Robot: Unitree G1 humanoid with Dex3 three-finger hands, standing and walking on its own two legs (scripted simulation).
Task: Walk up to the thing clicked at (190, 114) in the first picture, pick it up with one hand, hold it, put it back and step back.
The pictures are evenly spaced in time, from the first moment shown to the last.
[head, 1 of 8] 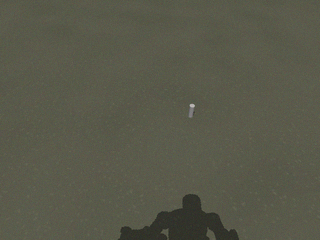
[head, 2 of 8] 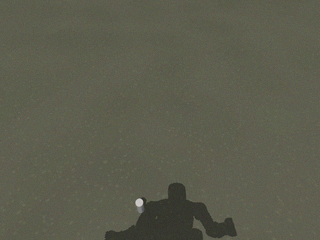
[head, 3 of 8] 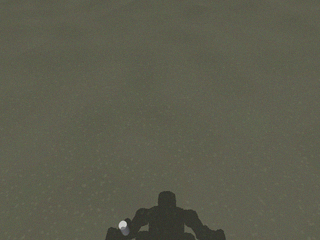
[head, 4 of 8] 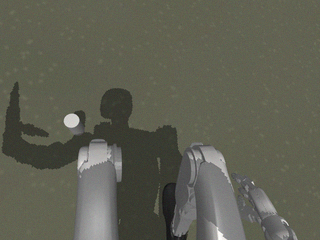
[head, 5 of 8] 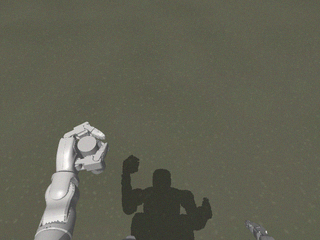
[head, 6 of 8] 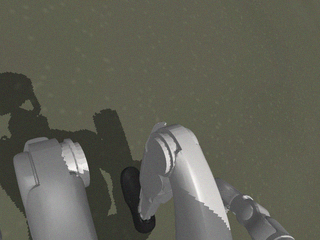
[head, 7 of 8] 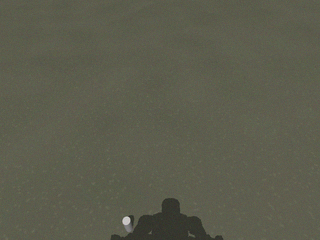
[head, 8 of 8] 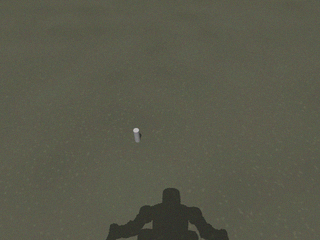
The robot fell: no
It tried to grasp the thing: yes
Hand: left
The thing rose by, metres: 0.70
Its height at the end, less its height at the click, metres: +0.00
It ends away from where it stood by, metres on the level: 0.03
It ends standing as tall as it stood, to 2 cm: yes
